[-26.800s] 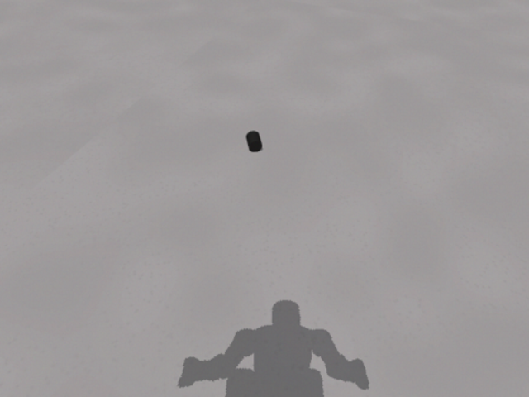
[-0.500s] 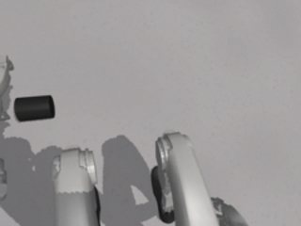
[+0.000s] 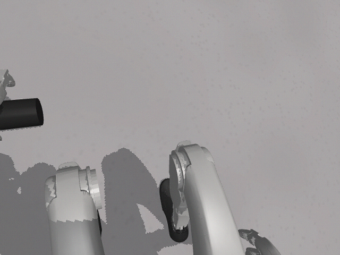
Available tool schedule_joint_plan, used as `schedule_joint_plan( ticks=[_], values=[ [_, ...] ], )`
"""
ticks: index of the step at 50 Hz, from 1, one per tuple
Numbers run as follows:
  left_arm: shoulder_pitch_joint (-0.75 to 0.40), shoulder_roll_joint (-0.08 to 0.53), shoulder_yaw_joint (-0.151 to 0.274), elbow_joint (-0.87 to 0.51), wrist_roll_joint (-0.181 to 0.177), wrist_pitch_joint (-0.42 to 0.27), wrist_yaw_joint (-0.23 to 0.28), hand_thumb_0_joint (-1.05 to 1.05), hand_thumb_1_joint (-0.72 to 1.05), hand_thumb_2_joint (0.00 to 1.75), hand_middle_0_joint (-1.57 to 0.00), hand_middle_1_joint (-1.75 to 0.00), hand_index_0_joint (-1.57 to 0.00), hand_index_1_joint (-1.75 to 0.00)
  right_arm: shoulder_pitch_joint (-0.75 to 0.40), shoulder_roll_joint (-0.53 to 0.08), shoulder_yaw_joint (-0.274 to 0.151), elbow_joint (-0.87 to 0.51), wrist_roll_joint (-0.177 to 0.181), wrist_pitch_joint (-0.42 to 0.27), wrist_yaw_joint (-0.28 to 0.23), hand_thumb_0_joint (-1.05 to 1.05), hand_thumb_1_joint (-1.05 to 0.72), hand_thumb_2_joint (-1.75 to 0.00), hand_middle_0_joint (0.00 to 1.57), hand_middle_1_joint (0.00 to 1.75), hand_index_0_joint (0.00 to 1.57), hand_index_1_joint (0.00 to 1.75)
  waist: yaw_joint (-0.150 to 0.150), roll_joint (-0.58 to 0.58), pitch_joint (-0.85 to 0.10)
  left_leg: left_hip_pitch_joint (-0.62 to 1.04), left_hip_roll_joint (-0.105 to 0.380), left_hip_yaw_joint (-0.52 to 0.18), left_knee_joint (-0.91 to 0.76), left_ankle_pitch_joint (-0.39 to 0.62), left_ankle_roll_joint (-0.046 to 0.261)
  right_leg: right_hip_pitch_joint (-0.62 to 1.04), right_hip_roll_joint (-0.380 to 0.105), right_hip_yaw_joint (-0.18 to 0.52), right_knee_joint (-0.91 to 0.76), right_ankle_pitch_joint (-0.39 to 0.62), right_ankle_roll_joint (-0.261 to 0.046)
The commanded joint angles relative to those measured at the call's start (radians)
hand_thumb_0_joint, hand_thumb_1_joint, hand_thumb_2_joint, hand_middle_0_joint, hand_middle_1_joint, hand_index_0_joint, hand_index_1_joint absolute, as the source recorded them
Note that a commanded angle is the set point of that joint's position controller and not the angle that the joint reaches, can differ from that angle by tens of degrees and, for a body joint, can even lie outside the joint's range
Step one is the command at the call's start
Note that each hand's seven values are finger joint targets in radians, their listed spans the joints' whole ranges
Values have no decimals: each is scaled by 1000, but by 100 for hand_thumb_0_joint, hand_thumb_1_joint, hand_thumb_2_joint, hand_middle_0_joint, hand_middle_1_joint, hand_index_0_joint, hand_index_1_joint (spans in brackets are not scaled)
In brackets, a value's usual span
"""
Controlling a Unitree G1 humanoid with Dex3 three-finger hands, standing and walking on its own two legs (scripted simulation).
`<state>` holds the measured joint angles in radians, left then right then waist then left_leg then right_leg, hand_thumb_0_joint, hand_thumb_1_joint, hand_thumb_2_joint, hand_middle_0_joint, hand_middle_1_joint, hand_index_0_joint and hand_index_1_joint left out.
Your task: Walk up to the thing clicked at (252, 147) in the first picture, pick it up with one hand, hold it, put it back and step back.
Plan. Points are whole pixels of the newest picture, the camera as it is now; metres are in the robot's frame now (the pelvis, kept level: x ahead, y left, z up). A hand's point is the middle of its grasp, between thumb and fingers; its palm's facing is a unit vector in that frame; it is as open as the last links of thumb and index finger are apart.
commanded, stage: home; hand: left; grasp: from above
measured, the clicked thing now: (19, 113) +0.50 +0.30 -0.30
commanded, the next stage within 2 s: none
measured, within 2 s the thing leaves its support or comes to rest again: neither
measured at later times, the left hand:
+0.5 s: hand out of the picture +0.41 +0.31 -0.03, palm faces -0.37 -0.38 -0.85, open 10.0 cm
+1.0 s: hand out of the picture +0.26 +0.23 +0.18, palm faces +0.01 -0.91 -0.41, open 7.4 cm
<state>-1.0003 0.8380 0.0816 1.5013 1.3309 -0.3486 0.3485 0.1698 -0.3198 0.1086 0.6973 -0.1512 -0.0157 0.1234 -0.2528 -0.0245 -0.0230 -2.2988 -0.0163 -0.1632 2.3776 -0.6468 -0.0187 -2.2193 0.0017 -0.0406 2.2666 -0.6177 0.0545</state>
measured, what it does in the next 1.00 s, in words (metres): rises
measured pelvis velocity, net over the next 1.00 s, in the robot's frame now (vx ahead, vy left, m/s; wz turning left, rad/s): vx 0.04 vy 0.00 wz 0.11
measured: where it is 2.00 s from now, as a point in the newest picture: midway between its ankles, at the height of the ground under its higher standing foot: (136, 235)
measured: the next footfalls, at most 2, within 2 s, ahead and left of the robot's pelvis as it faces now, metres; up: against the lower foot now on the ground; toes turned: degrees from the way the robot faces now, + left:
none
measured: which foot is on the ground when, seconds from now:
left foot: down 0.00-1.00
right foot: down 0.00-1.00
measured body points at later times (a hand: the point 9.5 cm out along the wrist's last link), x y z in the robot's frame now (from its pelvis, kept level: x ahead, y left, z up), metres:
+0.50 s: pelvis +0.02 +0.01 +0.09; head +0.22 +0.06 +0.49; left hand +0.42 +0.33 +0.02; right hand +0.13 -0.25 -0.04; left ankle +0.08 +0.13 -0.30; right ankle +0.12 -0.14 -0.30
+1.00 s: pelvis +0.04 +0.00 +0.27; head +0.14 +0.04 +0.71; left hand +0.26 +0.28 +0.21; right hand +0.27 -0.21 +0.19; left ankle +0.08 +0.13 -0.30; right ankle +0.12 -0.14 -0.30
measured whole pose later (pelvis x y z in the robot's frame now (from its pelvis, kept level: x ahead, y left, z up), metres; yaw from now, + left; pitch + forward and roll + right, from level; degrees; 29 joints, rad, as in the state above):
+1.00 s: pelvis +0.04 +0.00 +0.27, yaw +6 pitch +22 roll -4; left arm 0.13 0.33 0.02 0.15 0.12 0.32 0.06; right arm 0.12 -0.21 0.04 0.52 0.04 -0.09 -0.06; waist -0.05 0.03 -0.18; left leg -1.31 0.03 -0.09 1.51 -0.59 -0.02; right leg -1.26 -0.02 -0.04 1.43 -0.56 0.04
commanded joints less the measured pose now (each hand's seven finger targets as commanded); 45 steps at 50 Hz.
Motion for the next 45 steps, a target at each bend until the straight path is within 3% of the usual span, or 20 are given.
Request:
schedule_joint_plan(
  ticks=[1,4,5,6,9,11,13,15,17,19,21,23,24,26,27,31,33,37,39,45],
  values=[
    [-382,326,94,-200,11,31,138,0,-45,93,-13,-97,-14,-96,180,-235,-93,-10,-21,-18,-10,0,-90,-89,20,30,20,30,6,450,-740,588,-5,114,-276,78,24,240,24,-116,-172,92,-98],
    [-348,314,127,-298,-20,97,158,0,-44,93,-12,-96,-14,-94,192,-236,-128,-11,-13,-33,-4,0,-90,-89,20,30,20,30,32,510,-848,661,-5,127,-285,140,21,257,16,-109,-163,148,-100],
    [-333,307,123,-302,-34,121,153,0,-36,90,-20,-88,-22,-86,191,-237,-138,-9,-4,-34,0,0,-88,-89,20,30,20,30,40,523,-860,671,-2,121,-303,143,18,243,12,-109,-157,152,-103],
    [-298,280,115,-304,-51,145,141,0,-41,90,-15,-92,-17,-91,199,-234,-146,-9,2,-36,4,0,-90,-89,20,30,20,30,45,515,-867,683,-2,122,-308,156,19,256,14,-106,-169,164,-103],
    [-273,266,108,-323,-91,196,82,0,-18,89,-24,-68,-21,-67,241,-230,-163,4,26,-31,10,0,-89,-90,20,30,20,30,48,468,-874,659,-3,116,-324,168,27,297,12,-102,-193,179,-100],
    [-231,250,113,-386,-146,219,30,0,-8,86,-23,-57,-21,-59,251,-221,-176,-4,41,-24,14,0,-89,-90,20,30,20,30,71,416,-890,660,-5,116,-350,161,35,352,12,-94,-234,170,-96],
    [-132,197,99,-442,-208,239,-35,0,8,81,-21,-48,-19,-49,242,-213,-188,-22,64,-13,15,0,-89,-90,20,30,20,30,95,391,-903,680,-7,112,-390,170,37,399,12,-90,-264,173,-92],
    [8,112,67,-479,-277,263,-109,0,24,78,-19,-39,-18,-40,247,-207,-197,-41,91,1,14,0,-89,-90,20,30,20,30,95,312,-851,696,-4,86,-441,168,38,423,13,-94,-301,172,-87],
    [41,102,76,-705,-374,274,-172,0,40,78,-18,-32,-18,-32,223,-197,-207,-75,113,12,5,0,-90,-90,20,30,20,30,115,304,-903,726,-3,83,-479,177,42,500,14,-82,-346,189,-84],
    [161,19,43,-777,-470,301,-229,0,56,80,-18,-29,-18,-29,181,-182,-204,-95,126,16,-7,0,-90,-90,20,30,20,30,112,215,-836,704,2,90,-503,179,50,546,20,-73,-400,202,-78],
    [252,-18,46,-855,-557,320,-273,0,72,89,-20,-30,-20,-30,153,-175,-201,-104,135,19,-21,0,-90,-90,20,30,20,30,122,195,-768,714,1,80,-537,187,45,558,15,-65,-432,203,-82],
    [300,-22,55,-991,-614,330,-301,0,88,90,-20,-30,-20,-30,132,-163,-204,-122,139,20,-34,0,-90,-90,20,30,20,30,141,186,-773,759,8,89,-568,193,48,609,12,-53,-485,202,-84],
    [327,-12,78,-1039,-640,338,-305,0,90,90,-20,-30,-20,-30,119,-159,-208,-137,144,20,-38,0,-90,-90,20,30,20,30,158,185,-797,783,12,92,-589,180,48,640,12,-47,-501,190,-84],
    [390,-85,42,-1113,-700,346,-314,0,90,90,-20,-30,-20,-30,85,-141,-205,-155,151,15,-51,0,-90,-90,20,30,20,30,158,205,-759,825,18,87,-649,151,45,660,8,-43,-539,171,-81],
    [453,-105,48,-1104,-727,357,-313,0,90,90,-20,-30,-20,-30,75,-138,-205,-161,154,12,-58,0,-90,-90,20,30,20,30,161,173,-716,835,21,83,-675,140,46,672,6,-41,-567,160,-81],
    [509,-126,67,-1267,-813,396,-301,0,90,90,-20,-30,-20,-30,28,-128,-206,-199,165,-5,-81,0,-90,-90,20,30,20,30,186,213,-713,951,28,71,-801,53,39,745,1,-31,-663,87,-82],
    [597,-197,31,-1271,-863,429,-303,0,90,90,-20,-30,-20,-30,-4,-122,-201,-214,171,-20,-97,0,-90,-90,20,30,20,30,177,209,-653,993,34,58,-861,10,33,756,3,-32,-699,61,-79],
    [705,-232,34,-1415,-971,484,-291,0,90,90,-20,-30,-20,-30,-42,-104,-189,-243,182,-50,-128,0,-90,-90,20,30,20,30,181,183,-639,1075,28,66,-944,-15,37,879,3,-13,-816,36,-76],
    [784,-284,9,-1427,-1025,518,-287,0,90,90,-20,-30,-20,-30,-55,-95,-180,-254,186,-65,-145,0,-90,-90,20,30,20,30,165,163,-592,1110,27,72,-980,-3,36,921,3,-7,-865,41,-74],
    [946,-325,27,-1538,-1181,601,-266,0,90,90,-20,-30,-20,-30,-61,-61,-150,-280,191,-105,-190,0,-90,-90,20,30,20,30,177,152,-497,1246,28,62,-1127,-19,36,1073,3,9,-1020,29,-71]
  ],
)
